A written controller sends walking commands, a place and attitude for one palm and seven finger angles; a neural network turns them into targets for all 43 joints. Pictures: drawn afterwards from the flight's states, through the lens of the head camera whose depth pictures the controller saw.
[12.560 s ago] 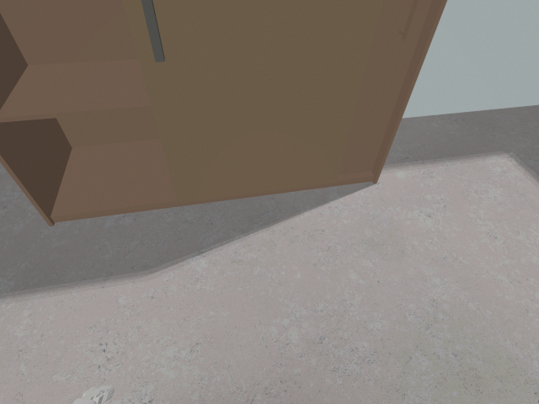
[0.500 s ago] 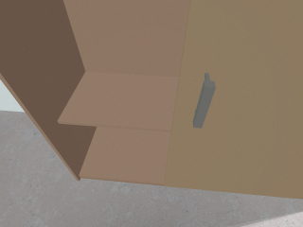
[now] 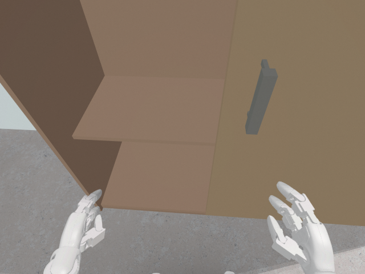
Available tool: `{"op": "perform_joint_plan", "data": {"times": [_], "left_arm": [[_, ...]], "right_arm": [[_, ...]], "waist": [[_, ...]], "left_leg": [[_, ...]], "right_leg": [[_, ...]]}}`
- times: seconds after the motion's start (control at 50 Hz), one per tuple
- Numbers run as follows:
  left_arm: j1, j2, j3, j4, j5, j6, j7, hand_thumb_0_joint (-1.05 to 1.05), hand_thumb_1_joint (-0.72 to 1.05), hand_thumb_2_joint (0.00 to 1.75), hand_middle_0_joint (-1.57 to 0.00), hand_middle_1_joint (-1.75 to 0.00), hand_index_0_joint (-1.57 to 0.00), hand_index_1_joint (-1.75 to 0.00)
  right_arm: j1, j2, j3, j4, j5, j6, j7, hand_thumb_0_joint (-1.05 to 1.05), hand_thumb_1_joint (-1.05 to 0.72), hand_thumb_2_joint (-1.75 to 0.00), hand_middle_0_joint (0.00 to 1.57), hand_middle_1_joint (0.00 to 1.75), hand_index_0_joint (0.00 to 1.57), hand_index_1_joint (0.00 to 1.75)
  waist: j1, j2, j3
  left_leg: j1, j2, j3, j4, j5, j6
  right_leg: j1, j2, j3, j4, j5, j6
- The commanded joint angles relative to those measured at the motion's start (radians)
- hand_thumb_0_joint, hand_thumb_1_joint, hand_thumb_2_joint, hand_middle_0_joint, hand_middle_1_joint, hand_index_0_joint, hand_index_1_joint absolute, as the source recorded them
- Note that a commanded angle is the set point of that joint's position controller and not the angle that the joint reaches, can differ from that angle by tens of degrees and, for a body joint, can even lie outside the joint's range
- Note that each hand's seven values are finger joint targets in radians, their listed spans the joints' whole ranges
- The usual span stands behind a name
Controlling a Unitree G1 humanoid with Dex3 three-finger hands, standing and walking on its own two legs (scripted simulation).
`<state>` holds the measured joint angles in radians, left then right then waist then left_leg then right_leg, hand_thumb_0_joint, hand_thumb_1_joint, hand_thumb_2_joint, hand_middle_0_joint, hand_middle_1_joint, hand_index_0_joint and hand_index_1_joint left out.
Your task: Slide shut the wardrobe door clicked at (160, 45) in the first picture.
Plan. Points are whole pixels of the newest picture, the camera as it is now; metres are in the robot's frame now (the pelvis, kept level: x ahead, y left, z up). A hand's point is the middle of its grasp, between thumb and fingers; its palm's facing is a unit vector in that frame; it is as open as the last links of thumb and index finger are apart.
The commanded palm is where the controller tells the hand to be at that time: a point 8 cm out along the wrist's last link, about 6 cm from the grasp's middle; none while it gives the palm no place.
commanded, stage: raise the hand with hooked fingers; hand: right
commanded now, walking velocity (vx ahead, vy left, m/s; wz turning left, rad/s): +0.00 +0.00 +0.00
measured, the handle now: (257, 98) +0.48 -0.14 +0.14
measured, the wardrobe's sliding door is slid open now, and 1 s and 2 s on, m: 0.57 0.57 0.57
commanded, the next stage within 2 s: move the hooked fingers beside the handle in 1.70 s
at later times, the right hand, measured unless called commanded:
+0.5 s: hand (325, 212) +0.24 -0.23 +0.09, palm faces +0.10 +0.99 -0.06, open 11.4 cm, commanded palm +0.20 -0.28 +0.09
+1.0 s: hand out of the picture +0.25 -0.29 +0.13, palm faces +0.06 +1.00 -0.07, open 13.8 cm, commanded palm +0.23 -0.34 +0.15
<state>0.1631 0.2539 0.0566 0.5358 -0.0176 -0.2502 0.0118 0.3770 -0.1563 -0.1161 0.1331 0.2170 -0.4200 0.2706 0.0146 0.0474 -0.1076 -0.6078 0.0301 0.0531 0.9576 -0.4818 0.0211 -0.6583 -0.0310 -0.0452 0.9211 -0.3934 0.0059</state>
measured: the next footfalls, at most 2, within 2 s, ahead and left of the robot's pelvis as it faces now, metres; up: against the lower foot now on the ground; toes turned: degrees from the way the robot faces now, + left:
none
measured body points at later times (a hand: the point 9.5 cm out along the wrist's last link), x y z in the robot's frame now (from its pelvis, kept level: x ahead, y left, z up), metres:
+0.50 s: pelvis +0.01 +0.01 +0.01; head +0.04 +0.01 +0.46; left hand +0.15 +0.25 -0.09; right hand +0.22 -0.29 +0.09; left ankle +0.00 +0.10 -0.69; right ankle +0.04 -0.13 -0.69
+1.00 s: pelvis +0.01 -0.03 +0.03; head +0.01 -0.02 +0.48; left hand +0.21 +0.19 -0.03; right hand +0.25 -0.34 +0.14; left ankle +0.00 +0.10 -0.69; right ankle +0.04 -0.13 -0.69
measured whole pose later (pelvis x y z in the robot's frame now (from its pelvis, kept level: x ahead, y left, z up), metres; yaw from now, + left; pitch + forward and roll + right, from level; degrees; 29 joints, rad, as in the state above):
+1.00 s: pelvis +0.01 -0.03 +0.03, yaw -2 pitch +3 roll +2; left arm 0.22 0.25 -0.07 0.60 -0.06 -0.29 0.09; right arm 0.11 -0.39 -0.37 0.15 0.35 -0.11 0.42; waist -0.03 -0.05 -0.06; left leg -0.36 0.03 0.09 0.68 -0.37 -0.01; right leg -0.47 -0.02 -0.01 0.75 -0.33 -0.03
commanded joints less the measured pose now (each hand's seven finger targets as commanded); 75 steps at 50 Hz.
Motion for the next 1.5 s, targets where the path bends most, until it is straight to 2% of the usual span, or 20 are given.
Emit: {"op": "perform_joint_plan", "data": {"times": [0.0,0.04,0.12,0.18,0.22,0.28,0.32,0.36,0.44,0.52,0.6,0.68,0.8,0.86,0.92,1.02,1.18,1.24,1.38,1.48], "left_arm": [[-0.042,0.079,0.033,-0.207,0.003,0.0,0.008,0.0,0.9,0.9,-0.2,-0.3,-0.2,-0.3],[0.008,0.075,0.029,-0.181,0.013,-0.003,0.021,0.0,0.9,0.9,-0.2,-0.3,-0.2,-0.3],[0.03,0.096,-0.002,-0.097,0.01,-0.047,0.048,0.0,0.9,0.9,-0.2,-0.3,-0.2,-0.3],[0.025,0.124,-0.012,-0.07,-0.016,-0.072,0.072,0.0,0.9,0.9,-0.2,-0.3,-0.2,-0.3],[0.015,0.136,-0.014,-0.072,-0.032,-0.063,0.086,0.0,0.9,0.9,-0.2,-0.3,-0.2,-0.3],[-0.026,0.128,-0.021,-0.11,-0.039,-0.048,0.098,0.0,0.9,0.9,-0.2,-0.3,-0.2,-0.3],[-0.041,0.107,-0.023,-0.12,-0.03,-0.042,0.097,0.0,0.9,0.9,-0.2,-0.3,-0.2,-0.3],[-0.029,0.076,-0.022,-0.117,-0.025,-0.044,0.085,0.0,0.9,0.9,-0.2,-0.3,-0.2,-0.3],[0.001,0.078,-0.009,-0.083,-0.018,-0.061,0.064,0.0,0.9,0.9,-0.2,-0.3,-0.2,-0.3],[0.025,0.115,-0.003,-0.056,-0.027,-0.076,0.061,0.0,0.9,0.9,-0.2,-0.3,-0.2,-0.3],[0.035,0.145,-0.006,-0.067,-0.037,-0.101,0.079,0.0,0.9,0.9,-0.2,-0.3,-0.2,-0.3],[0.027,0.14,-0.018,-0.066,-0.033,-0.113,0.09,0.0,0.9,0.9,-0.2,-0.3,-0.2,-0.3],[0.012,0.142,-0.038,-0.054,-0.039,-0.106,0.083,0.0,0.9,0.9,-0.2,-0.3,-0.2,-0.3],[0.013,0.152,-0.045,-0.065,-0.048,-0.098,0.088,0.0,0.9,0.9,-0.2,-0.3,-0.2,-0.3],[0.006,0.158,-0.053,-0.074,-0.048,-0.092,0.098,0.0,0.9,0.9,-0.2,-0.3,-0.2,-0.3],[-0.002,0.145,-0.068,-0.067,-0.033,-0.098,0.102,0.0,0.9,0.9,-0.2,-0.3,-0.2,-0.3],[0.003,0.155,-0.072,-0.043,-0.047,-0.089,0.109,0.0,0.9,0.9,-0.2,-0.3,-0.2,-0.3],[0.01,0.158,-0.068,-0.052,-0.05,-0.086,0.103,0.0,0.9,0.9,-0.2,-0.3,-0.2,-0.3],[0.013,0.154,-0.054,-0.058,-0.036,-0.09,0.088,0.0,0.9,0.9,-0.2,-0.3,-0.2,-0.3],[0.016,0.149,-0.051,-0.032,-0.036,-0.09,0.091,0.0,0.9,0.9,-0.2,-0.3,-0.2,-0.3]], "right_arm": [[0.056,-0.21,-0.187,-0.423,0.037,-0.072,-0.052,0.0,-0.41,-0.69,0.24,0.62,0.24,0.62],[-0.074,-0.22,-0.174,-0.59,0.046,-0.137,-0.081,0.0,-0.36,-0.67,0.24,0.64,0.24,0.64],[-0.182,-0.163,-0.041,-0.54,0.07,-0.228,-0.007,0.0,-0.27,-0.63,0.25,0.7,0.25,0.7],[-0.171,-0.212,-0.056,-0.347,0.095,-0.156,0.107,0.0,-0.2,-0.6,0.25,0.75,0.25,0.75],[-0.131,-0.275,-0.132,-0.19,0.109,-0.029,0.166,0.0,-0.15,-0.58,0.25,0.78,0.25,0.78],[-0.11,-0.355,-0.264,-0.185,0.154,0.139,0.187,0.0,-0.08,-0.55,0.26,0.82,0.26,0.82],[-0.075,-0.383,-0.359,-0.216,0.19,0.184,0.147,0.0,-0.04,-0.53,0.26,0.86,0.26,0.86],[-0.044,-0.365,-0.409,-0.3,0.212,0.16,0.088,0.0,0.01,-0.51,0.27,0.88,0.27,0.88],[-0.065,-0.306,-0.349,-0.359,0.175,0.063,0.027,0.0,0.1,-0.47,0.27,0.94,0.27,0.94],[-0.111,-0.262,-0.242,-0.245,0.136,0.055,0.083,0.0,0.2,-0.43,0.28,1.0,0.28,1.0],[-0.166,-0.353,-0.284,-0.274,0.155,0.081,0.134,0.0,0.29,-0.39,0.29,1.07,0.29,1.07],[-0.253,-0.419,-0.365,-0.361,0.177,0.067,0.1,0.0,0.38,-0.35,0.29,1.12,0.29,1.12],[-0.315,-0.385,-0.331,-0.241,0.168,0.125,0.091,0.0,0.5,-0.3,0.3,1.2,0.3,1.2],[-0.36,-0.392,-0.299,-0.169,0.154,0.215,0.134,0.0,0.5,-0.3,0.3,1.2,0.3,1.2],[-0.437,-0.44,-0.328,-0.171,0.153,0.27,0.162,0.0,0.5,-0.3,0.3,1.2,0.3,1.2],[-0.572,-0.531,-0.418,-0.27,0.164,0.233,0.141,0.0,0.5,-0.3,0.3,1.2,0.3,1.2],[-0.654,-0.534,-0.396,-0.076,0.155,0.302,0.197,0.0,0.5,-0.3,0.3,1.2,0.3,1.2],[-0.58,-0.488,-0.363,-0.02,0.161,0.336,0.225,0.0,0.5,-0.3,0.3,1.2,0.3,1.2],[-0.597,-0.572,-0.466,-0.166,0.172,0.259,0.184,0.0,0.5,-0.3,0.3,1.2,0.3,1.2],[-0.61,-0.546,-0.455,-0.132,0.157,0.234,0.152,0.0,0.5,-0.3,0.3,1.2,0.3,1.2]], "waist": [[-0.088,-0.23,-0.235],[-0.03,-0.217,-0.271],[0.076,-0.157,-0.119],[0.09,-0.046,-0.056],[0.054,0.002,-0.054],[-0.026,0.012,-0.165],[-0.077,-0.004,-0.228],[-0.09,-0.005,-0.261],[-0.056,-0.043,-0.186],[0.0,-0.065,-0.063],[-0.014,-0.082,-0.137],[-0.032,-0.127,-0.182],[-0.027,-0.183,-0.071],[-0.024,-0.13,-0.04],[-0.03,-0.118,-0.054],[-0.04,-0.174,-0.129],[-0.03,-0.195,-0.067],[-0.033,-0.111,-0.059],[-0.049,-0.148,-0.159],[-0.034,-0.171,-0.101]], "left_leg": [[0.068,-0.029,-0.023,-0.105,0.29,0.015],[0.026,-0.041,-0.038,-0.098,0.305,0.01],[-0.118,-0.051,-0.059,-0.129,0.184,0.001],[-0.098,-0.041,-0.108,-0.211,0.033,-0.015],[-0.042,-0.026,-0.146,-0.266,-0.02,-0.024],[0.121,0.014,-0.164,-0.298,0.033,-0.041],[0.202,0.013,-0.139,-0.274,0.162,-0.042],[0.238,0.009,-0.103,-0.252,0.313,-0.048],[0.188,-0.015,-0.049,-0.232,0.461,-0.044],[0.09,-0.029,-0.033,-0.272,0.331,-0.036],[0.131,-0.032,-0.019,-0.305,0.237,-0.023],[0.167,-0.042,0.012,-0.305,0.256,-0.013],[0.15,-0.049,0.035,-0.336,0.237,-0.005],[0.167,-0.051,0.035,-0.364,0.235,-0.006],[0.199,-0.052,0.031,-0.385,0.237,-0.005],[0.24,-0.061,0.035,-0.4,0.259,0.001],[0.253,-0.058,0.035,-0.446,0.267,0.001],[0.264,-0.062,0.036,-0.457,0.295,0.0],[0.304,-0.065,0.032,-0.449,0.348,-0.001],[0.295,-0.059,0.024,-0.463,0.344,-0.004]], "right_leg": [[0.111,0.05,-0.001,-0.055,0.213,-0.023],[0.134,0.033,0.034,-0.009,0.241,-0.035],[0.062,0.016,0.074,0.057,0.139,-0.044],[-0.024,0.013,0.079,0.055,0.028,-0.045],[-0.053,0.02,0.07,0.036,0.016,-0.047],[-0.021,0.035,0.068,-0.02,0.074,-0.045],[0.03,0.032,0.078,-0.05,0.154,-0.039],[0.069,0.028,0.075,-0.079,0.222,-0.031],[0.135,0.028,0.061,-0.122,0.287,-0.03],[0.144,0.028,0.057,-0.143,0.224,-0.04],[0.21,0.026,0.066,-0.191,0.188,-0.044],[0.295,0.021,0.08,-0.233,0.221,-0.041],[0.318,0.015,0.092,-0.29,0.188,-0.028],[0.314,0.013,0.1,-0.319,0.171,-0.031],[0.333,0.016,0.102,-0.332,0.176,-0.036],[0.431,0.015,0.118,-0.356,0.232,-0.029],[0.437,0.018,0.116,-0.405,0.212,-0.024],[0.42,0.023,0.11,-0.399,0.232,-0.033],[0.481,0.026,0.093,-0.389,0.308,-0.034],[0.466,0.027,0.078,-0.395,0.284,-0.036]]}}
